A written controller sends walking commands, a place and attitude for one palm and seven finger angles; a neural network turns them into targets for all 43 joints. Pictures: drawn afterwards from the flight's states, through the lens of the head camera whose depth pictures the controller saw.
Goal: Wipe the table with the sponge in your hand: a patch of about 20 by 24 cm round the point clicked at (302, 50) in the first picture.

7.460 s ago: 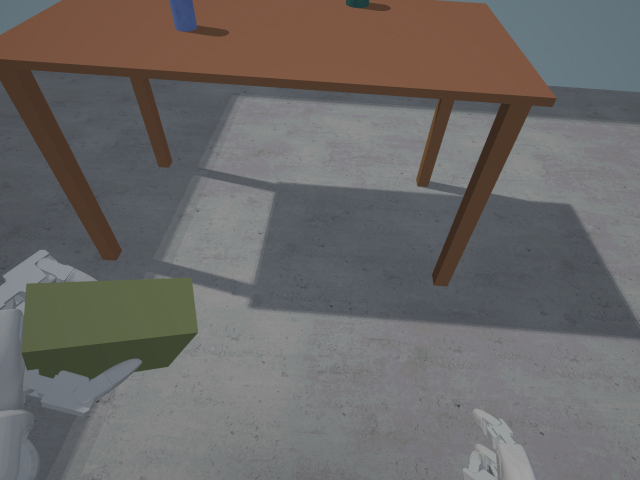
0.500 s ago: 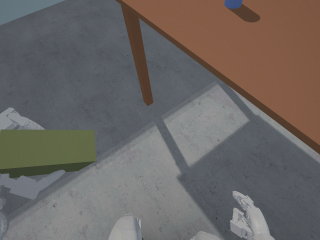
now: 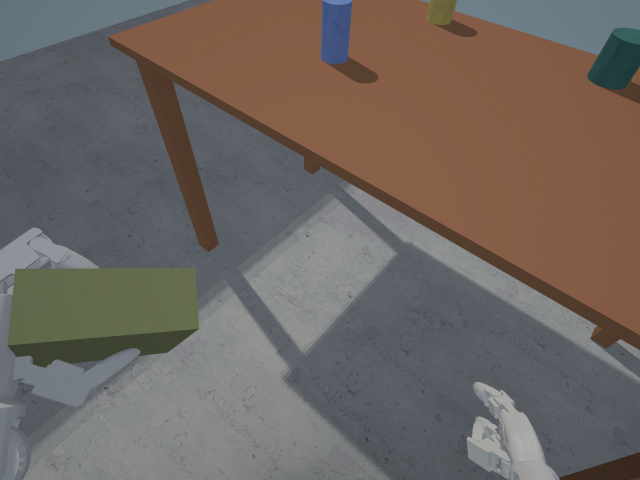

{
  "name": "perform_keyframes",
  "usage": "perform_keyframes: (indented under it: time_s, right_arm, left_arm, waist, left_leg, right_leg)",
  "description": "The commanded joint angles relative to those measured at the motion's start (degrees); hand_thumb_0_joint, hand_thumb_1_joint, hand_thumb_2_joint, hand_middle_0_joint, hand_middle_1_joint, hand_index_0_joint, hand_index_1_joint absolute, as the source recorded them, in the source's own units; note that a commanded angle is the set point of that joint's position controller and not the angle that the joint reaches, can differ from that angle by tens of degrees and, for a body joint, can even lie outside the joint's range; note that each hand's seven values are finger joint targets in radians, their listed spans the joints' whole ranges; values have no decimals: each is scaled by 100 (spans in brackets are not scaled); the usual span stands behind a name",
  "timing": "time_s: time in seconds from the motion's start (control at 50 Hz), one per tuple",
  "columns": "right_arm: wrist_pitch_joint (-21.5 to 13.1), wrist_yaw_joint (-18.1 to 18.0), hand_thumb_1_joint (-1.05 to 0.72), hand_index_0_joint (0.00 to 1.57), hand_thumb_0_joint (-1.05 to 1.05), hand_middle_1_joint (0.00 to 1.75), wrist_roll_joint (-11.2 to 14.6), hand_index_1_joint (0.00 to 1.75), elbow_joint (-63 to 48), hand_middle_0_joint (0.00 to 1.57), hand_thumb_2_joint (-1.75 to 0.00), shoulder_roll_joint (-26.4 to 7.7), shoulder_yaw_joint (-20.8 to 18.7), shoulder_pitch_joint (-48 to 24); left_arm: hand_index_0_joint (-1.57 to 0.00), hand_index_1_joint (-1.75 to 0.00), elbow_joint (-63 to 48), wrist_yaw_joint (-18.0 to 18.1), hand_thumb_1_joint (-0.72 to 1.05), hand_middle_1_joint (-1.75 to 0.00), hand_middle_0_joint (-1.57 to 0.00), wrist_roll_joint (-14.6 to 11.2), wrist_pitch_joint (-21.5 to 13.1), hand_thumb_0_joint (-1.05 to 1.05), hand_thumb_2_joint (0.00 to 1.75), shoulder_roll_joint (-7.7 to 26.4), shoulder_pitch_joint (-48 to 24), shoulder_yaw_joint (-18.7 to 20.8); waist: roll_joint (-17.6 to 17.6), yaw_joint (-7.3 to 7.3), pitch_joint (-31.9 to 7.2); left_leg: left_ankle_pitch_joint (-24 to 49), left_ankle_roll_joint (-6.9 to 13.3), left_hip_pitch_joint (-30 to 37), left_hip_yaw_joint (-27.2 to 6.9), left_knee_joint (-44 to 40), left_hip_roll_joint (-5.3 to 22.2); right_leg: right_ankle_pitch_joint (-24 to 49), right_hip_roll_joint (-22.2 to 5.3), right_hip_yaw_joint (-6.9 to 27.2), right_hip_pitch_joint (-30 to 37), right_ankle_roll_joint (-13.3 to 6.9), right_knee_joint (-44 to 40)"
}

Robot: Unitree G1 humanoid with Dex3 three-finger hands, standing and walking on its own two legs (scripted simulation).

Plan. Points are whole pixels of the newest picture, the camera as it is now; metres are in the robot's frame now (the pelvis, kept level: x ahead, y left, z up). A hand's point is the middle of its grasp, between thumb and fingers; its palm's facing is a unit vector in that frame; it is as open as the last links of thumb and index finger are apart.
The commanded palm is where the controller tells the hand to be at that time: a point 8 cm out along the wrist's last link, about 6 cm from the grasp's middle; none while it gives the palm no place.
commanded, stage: turn to face it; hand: left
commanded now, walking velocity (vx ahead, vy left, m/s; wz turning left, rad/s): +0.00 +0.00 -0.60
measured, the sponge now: (133, 318) +0.23 +0.20 +0.15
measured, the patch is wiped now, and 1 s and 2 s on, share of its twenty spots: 0.00 0.00 0.00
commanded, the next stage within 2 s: take the last steps up to it in 1.64 s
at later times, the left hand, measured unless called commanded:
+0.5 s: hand (250, 340) +0.21 +0.09 +0.15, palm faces -0.03 -0.85 -0.52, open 9.9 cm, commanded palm +0.16 +0.17 +0.18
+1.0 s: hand (350, 428) +0.15 +0.00 +0.16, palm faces -0.16 -0.88 -0.45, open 9.9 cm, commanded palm +0.13 +0.07 +0.18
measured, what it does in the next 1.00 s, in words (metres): walks backwards, turning right: left foot, then right foot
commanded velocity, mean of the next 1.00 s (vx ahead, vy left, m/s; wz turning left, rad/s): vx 0.00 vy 0.00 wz -0.60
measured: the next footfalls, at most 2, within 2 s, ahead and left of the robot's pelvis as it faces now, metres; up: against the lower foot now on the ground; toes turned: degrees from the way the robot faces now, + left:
left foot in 0.04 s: +0.01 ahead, +0.14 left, +0.00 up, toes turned +1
right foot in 0.34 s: -0.02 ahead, -0.15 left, +0.00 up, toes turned -19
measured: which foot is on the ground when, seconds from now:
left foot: up 0.00-0.02, down 0.04-0.36, up 0.38-0.66, down 0.68-1.00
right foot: down 0.00-0.04, up 0.06-0.32, down 0.34-0.70, up 0.72-0.96, down 0.98-1.00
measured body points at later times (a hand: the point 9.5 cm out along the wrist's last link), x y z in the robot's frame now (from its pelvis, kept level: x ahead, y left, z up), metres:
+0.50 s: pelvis -0.09 -0.03 -0.01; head -0.01 -0.07 +0.43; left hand +0.21 +0.14 +0.18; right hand -0.02 -0.32 -0.12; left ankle -0.07 +0.12 -0.68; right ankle -0.05 -0.14 -0.74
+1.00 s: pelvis -0.17 -0.05 -0.02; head -0.15 -0.09 +0.43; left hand +0.15 +0.05 +0.18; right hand -0.13 -0.30 -0.12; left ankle -0.05 +0.09 -0.74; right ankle -0.22 -0.14 -0.74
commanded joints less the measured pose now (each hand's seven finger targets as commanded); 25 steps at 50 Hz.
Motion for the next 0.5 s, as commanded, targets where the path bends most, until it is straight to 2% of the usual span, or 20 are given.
perform_keyframes:
  time_s: [0.0,0.02,0.04,0.06,0.08,0.1,0.12,0.14,0.16,0.2,0.26,0.3,0.32,0.34,0.36,0.38,0.4,0.42,0.44,0.48]
  right_arm:
    - [-245,-6,-90,20,0,30,-82,30,-795,20,-90,-534,-211,-182]
    - [-295,-20,-90,20,0,30,-98,30,-844,20,-90,-595,-236,-293]
    - [-366,-39,-90,20,0,30,-69,30,-915,20,-90,-558,-244,-230]
    - [-441,-47,-90,20,0,30,-34,30,-893,20,-90,-400,-215,-236]
    - [-481,-17,-90,20,0,30,-64,30,-864,20,-90,-389,-208,-264]
    - [-495,11,-90,20,0,30,-48,30,-846,20,-90,-438,-219,-206]
    - [-545,38,-90,20,0,30,-23,30,-830,20,-90,-464,-213,-178]
    - [-596,39,-90,20,0,30,6,30,-783,20,-90,-521,-224,-161]
    - [-634,50,-90,20,0,30,37,30,-762,20,-90,-546,-222,-37]
    - [-738,52,-90,20,0,30,42,30,-739,20,-90,-652,-245,88]
    - [-850,29,-90,20,0,30,15,30,-711,20,-90,-703,-257,56]
    - [-904,54,-90,20,0,30,32,30,-721,20,-90,-659,-251,62]
    - [-894,71,-90,20,0,30,46,30,-735,20,-90,-572,-244,96]
    - [-868,53,-90,20,0,30,54,30,-841,20,-90,-332,-158,-71]
    - [-819,20,-90,20,0,30,19,30,-868,20,-90,-297,-117,-287]
    - [-722,22,-90,20,0,30,86,30,-874,20,-90,-369,-257,-272]
    - [-642,32,-90,20,0,30,51,30,-888,20,-90,-291,-209,-273]
    - [-557,50,-90,20,0,30,22,30,-807,20,-90,-263,-137,-401]
    - [-467,70,-90,20,0,30,6,30,-790,20,-90,-205,-100,-382]
    - [-369,45,-90,20,0,30,-18,30,-765,20,-90,-255,-159,-461]
  left_arm:
    - [-120,-160,-1471,97,10,-160,-120,-50,-480,0,130,1133,-772,793]
    - [-120,-160,-1572,62,10,-160,-120,-61,-523,0,130,1184,-813,897]
    - [-120,-160,-1639,57,10,-160,-120,23,-543,0,130,1224,-875,928]
    - [-120,-160,-1440,80,10,-160,-120,52,-514,0,130,1305,-701,1073]
    - [-120,-160,-1429,56,10,-160,-120,27,-485,0,130,1232,-615,1072]
    - [-120,-160,-1366,24,10,-160,-120,5,-443,0,130,1030,-554,894]
    - [-120,-160,-1615,5,10,-160,-120,-6,-429,0,130,962,-898,771]
    - [-120,-160,-1380,9,10,-160,-120,12,-388,0,130,753,-820,549]
    - [-120,-160,-1222,25,10,-160,-120,6,-353,0,130,666,-724,481]
    - [-120,-160,-1174,40,10,-160,-120,31,-299,0,130,682,-980,407]
    - [-120,-160,-1048,58,10,-160,-120,68,-275,0,130,808,-1077,522]
    - [-120,-160,-1220,88,10,-160,-120,80,-348,0,130,996,-1055,722]
    - [-120,-160,-1339,132,10,-160,-120,148,-388,0,130,1253,-940,898]
    - [-120,-160,-1448,196,10,-160,-120,96,-447,0,130,1451,-711,1109]
    - [-120,-160,-1315,251,10,-160,-120,20,-446,0,130,1563,-390,1384]
    - [-120,-160,-1518,216,10,-160,-120,-66,-384,0,130,1511,-121,1333]
    - [-120,-160,-1723,223,10,-160,-120,-128,-415,0,130,1596,237,1558]
    - [-120,-160,-1887,268,10,-160,-120,-156,-471,0,130,1725,549,1831]
    - [-120,-160,-2085,271,10,-160,-120,-199,-520,0,130,1547,733,1767]
    - [-120,-160,-2136,303,10,-160,-120,-208,-552,0,130,1494,772,1829]
  waist:
    - [514,-155,-858]
    - [1244,-119,-698]
    - [1744,-88,-742]
    - [1708,-6,-711]
    - [1660,-5,-514]
    - [1548,-72,-208]
    - [1386,-80,-145]
    - [1413,-107,71]
    - [1414,-142,37]
    - [1411,-272,82]
    - [1489,-256,-34]
    - [1297,-192,-313]
    - [713,-219,-555]
    - [-629,-119,-736]
    - [-1129,10,-915]
    - [-1094,-55,-1036]
    - [-700,-67,-994]
    - [-146,-34,-1298]
    - [83,-108,-1495]
    - [100,-165,-1432]
  left_leg:
    - [451,383,1495,-340,-1568,737]
    - [915,638,1872,-1012,-1857,1589]
    - [1930,990,1766,-1298,-1852,2266]
    - [1945,1132,1049,-987,-1881,2459]
    - [1711,1196,428,-752,-1939,2437]
    - [2060,1188,358,-474,-1818,2339]
    - [2390,1066,536,-65,-1685,2265]
    - [2755,885,534,205,-1551,2161]
    - [2974,740,574,385,-1414,2051]
    - [3125,576,540,496,-1288,1960]
    - [2875,393,453,679,-834,1893]
    - [2439,217,273,790,-23,1719]
    - [1721,48,-29,922,797,1352]
    - [-243,-190,-1012,914,1882,678]
    - [-1242,-209,-1463,373,2796,489]
    - [-1023,-185,-1403,-110,3311,543]
    - [-722,-198,-1587,-278,3491,596]
    - [-673,-202,-1693,-281,3151,607]
    - [-497,-209,-1594,-194,2820,556]
    - [-354,-221,-1178,-43,2086,447]
  right_leg:
    - [-1052,-1066,1465,-500,271,-66]
    - [-1707,-549,819,-1266,443,839]
    - [-2213,-372,91,-1527,612,2382]
    - [-2232,-515,-346,-1279,695,3591]
    - [-2180,-653,-439,-1037,750,4115]
    - [-2163,-813,-494,-1135,779,4021]
    - [-2129,-952,-615,-1175,803,3689]
    - [-2213,-984,-823,-1037,823,3127]
    - [-2145,-953,-998,-718,825,2584]
    - [-1915,-785,-1355,-251,866,1957]
    - [-1510,-675,-1653,417,869,1160]
    - [-723,-832,-1509,1116,725,392]
    - [386,-1392,-723,1469,404,168]
    - [2581,-2308,810,2091,-141,112]
    - [3130,-2792,1438,1947,-480,-35]
    - [2329,-2693,1604,1743,-428,-188]
    - [1855,-2618,1505,1811,-510,-113]
    - [2123,-2534,1315,2181,-611,141]
    - [2100,-2402,969,2284,-569,215]
    - [1869,-2219,904,1864,-534,91]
